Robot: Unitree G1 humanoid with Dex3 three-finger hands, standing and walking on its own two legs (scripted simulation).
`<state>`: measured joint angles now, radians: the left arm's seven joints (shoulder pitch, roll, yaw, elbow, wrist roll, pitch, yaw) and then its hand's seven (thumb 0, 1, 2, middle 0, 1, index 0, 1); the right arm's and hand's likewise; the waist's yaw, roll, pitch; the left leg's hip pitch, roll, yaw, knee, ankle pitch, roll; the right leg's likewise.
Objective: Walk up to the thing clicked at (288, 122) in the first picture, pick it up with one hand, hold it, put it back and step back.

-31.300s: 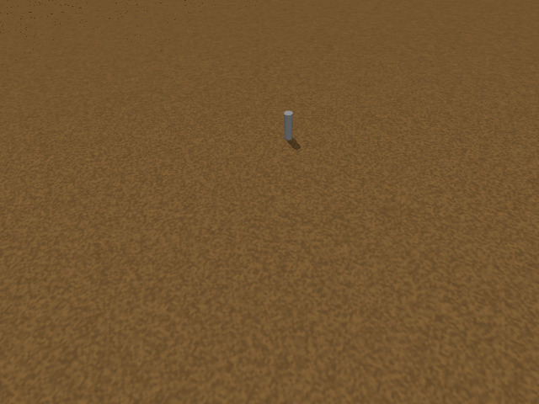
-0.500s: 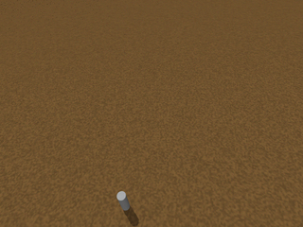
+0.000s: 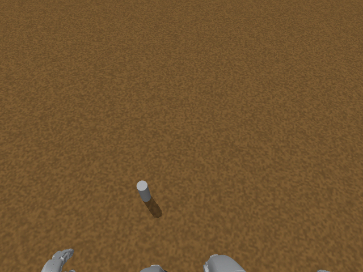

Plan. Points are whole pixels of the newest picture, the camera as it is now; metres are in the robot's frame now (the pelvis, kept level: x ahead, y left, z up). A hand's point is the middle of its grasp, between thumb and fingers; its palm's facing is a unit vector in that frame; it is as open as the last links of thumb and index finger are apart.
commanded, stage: step back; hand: left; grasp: from the side
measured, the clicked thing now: (144, 191) +0.52 +0.19 -0.67
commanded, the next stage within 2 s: none
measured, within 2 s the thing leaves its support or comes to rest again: neither
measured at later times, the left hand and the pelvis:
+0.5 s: hand out of the picture +0.01 +0.28 -0.15, palm faces +0.02 -0.92 -0.39, open 7.4 cm; pelvis -0.12 +0.01 -0.01, yaw +1 degrees
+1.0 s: hand out of the picture -0.20 +0.25 -0.14, palm faces -0.06 -0.92 -0.40, open 7.3 cm; pelvis -0.27 -0.01 +0.00, yaw -4 degrees
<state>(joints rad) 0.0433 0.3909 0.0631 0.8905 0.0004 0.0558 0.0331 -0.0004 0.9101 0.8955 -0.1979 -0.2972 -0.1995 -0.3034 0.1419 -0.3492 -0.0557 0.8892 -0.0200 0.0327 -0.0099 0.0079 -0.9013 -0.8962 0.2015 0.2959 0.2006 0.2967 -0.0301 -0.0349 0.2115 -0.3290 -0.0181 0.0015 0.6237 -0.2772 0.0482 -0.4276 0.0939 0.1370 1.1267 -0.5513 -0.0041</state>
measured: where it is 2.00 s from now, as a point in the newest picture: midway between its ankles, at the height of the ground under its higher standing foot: outside the picture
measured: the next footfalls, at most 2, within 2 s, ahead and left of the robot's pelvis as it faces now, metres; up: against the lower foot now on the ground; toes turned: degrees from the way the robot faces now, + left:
right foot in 0.14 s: -0.01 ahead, -0.13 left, +0.00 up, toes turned +1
left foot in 0.48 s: -0.09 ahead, +0.11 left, +0.00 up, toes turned -2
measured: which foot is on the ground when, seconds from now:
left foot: down 0.00-0.18, up 0.20-0.46, down 0.48-0.92, up 0.94-1.00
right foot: up 0.00-0.12, down 0.14-0.50, up 0.52-0.88, down 0.90-1.00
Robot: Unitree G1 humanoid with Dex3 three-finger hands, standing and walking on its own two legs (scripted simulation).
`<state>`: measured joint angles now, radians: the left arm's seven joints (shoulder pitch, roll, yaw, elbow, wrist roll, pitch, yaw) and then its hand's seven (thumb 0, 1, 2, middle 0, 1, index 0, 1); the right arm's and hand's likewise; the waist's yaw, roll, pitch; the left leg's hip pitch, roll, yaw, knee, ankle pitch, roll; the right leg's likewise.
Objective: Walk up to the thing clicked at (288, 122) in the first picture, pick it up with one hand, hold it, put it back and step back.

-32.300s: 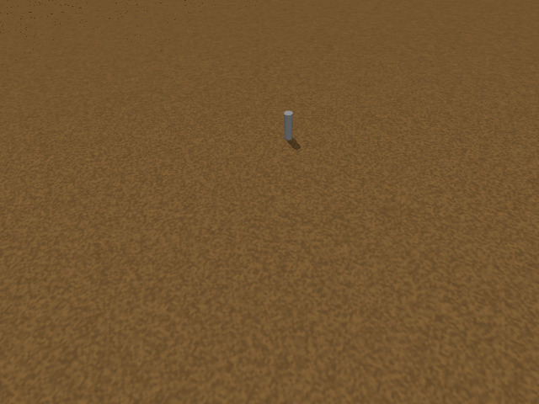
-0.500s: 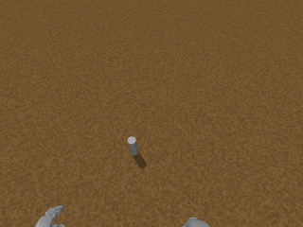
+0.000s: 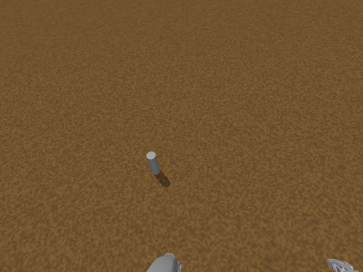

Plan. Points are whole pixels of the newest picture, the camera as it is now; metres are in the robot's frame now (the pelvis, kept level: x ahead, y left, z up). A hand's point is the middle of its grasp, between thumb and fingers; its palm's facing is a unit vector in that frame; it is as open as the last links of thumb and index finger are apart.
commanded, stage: step back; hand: left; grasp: from the side
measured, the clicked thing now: (153, 163) +0.78 +0.26 -0.67
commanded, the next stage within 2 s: stand in 1.78 s
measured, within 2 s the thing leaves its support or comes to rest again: neither
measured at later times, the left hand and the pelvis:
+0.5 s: hand out of the picture -0.07 +0.25 -0.15, palm faces +0.02 -0.92 -0.38, open 7.3 cm; pelvis -0.17 -0.02 +0.00, yaw +1 degrees
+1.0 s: hand out of the picture -0.27 +0.24 -0.14, palm faces +0.13 -0.91 -0.40, open 7.4 cm; pelvis -0.31 -0.05 +0.00, yaw +7 degrees
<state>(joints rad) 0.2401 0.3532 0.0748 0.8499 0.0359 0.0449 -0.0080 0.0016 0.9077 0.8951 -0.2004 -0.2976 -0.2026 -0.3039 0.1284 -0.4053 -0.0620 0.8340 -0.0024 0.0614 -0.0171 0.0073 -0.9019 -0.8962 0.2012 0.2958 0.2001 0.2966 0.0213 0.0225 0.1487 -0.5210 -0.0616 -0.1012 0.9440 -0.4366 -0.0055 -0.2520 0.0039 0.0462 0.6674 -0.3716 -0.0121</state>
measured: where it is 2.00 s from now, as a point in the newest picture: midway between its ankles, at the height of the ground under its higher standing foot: outside the picture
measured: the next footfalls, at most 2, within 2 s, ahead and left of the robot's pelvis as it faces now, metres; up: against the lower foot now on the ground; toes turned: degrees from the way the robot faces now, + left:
left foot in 0.22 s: -0.05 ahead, +0.12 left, +0.00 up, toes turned +2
right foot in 0.56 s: -0.24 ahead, -0.17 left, +0.00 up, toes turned +6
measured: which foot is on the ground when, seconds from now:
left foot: up 0.00-0.20, down 0.22-0.58, up 0.60-0.86, down 0.88-1.00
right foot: down 0.00-0.24, up 0.26-0.54, down 0.56-1.00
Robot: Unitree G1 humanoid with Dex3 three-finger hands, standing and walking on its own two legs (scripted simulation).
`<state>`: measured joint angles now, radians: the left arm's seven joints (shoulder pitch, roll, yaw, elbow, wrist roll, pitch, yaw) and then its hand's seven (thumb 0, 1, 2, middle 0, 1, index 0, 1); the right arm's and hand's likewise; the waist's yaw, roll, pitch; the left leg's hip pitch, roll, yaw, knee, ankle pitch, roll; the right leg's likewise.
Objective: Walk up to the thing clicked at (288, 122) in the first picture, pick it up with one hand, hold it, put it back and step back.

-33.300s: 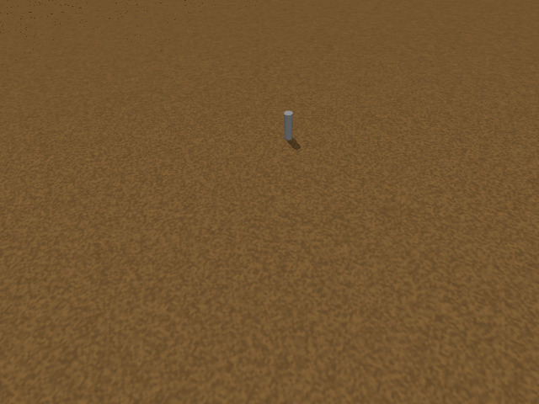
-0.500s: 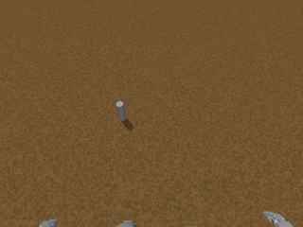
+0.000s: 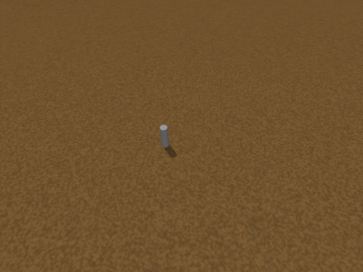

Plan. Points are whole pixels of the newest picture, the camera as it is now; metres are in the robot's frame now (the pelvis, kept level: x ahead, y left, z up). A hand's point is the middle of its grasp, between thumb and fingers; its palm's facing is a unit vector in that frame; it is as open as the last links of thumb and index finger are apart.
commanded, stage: step back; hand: left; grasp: from the side
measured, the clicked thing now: (164, 136) +1.12 +0.18 -0.67
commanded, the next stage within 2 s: stand in 0.78 s
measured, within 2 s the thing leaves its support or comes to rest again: neither
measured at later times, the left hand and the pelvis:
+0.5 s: hand out of the picture +0.08 +0.27 -0.15, palm faces +0.02 -0.94 -0.35, open 7.4 cm; pelvis +0.02 +0.01 +0.01, yaw +0 degrees
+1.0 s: hand out of the picture +0.14 +0.25 -0.13, palm faces -0.02 -0.94 -0.34, open 7.3 cm; pelvis +0.03 +0.00 +0.02, yaw +0 degrees
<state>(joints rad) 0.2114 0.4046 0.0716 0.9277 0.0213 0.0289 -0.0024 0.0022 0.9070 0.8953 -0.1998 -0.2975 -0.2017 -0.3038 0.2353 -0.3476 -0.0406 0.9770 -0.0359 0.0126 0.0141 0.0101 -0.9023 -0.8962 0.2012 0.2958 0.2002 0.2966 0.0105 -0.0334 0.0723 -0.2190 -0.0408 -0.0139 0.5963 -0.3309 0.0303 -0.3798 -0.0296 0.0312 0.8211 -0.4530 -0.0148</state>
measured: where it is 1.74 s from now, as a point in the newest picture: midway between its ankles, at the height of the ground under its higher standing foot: outside the picture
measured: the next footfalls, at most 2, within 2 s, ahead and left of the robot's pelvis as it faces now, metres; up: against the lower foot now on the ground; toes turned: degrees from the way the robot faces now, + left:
none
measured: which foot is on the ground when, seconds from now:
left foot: down 0.00-1.00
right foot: down 0.00-1.00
